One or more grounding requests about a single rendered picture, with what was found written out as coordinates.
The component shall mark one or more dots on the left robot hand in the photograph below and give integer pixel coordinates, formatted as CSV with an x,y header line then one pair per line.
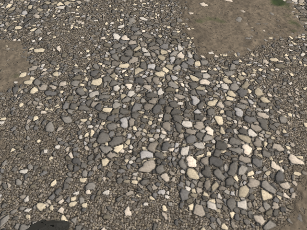
x,y
50,225

